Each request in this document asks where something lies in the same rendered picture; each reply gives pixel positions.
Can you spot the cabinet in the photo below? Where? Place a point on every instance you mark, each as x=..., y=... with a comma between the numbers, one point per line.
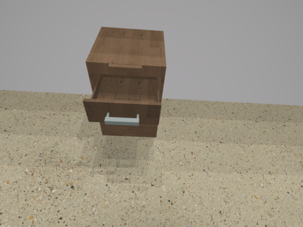
x=130, y=47

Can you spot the drawer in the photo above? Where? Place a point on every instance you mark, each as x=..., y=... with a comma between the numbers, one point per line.
x=125, y=97

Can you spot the handle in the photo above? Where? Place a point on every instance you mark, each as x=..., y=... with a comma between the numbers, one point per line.
x=125, y=68
x=122, y=121

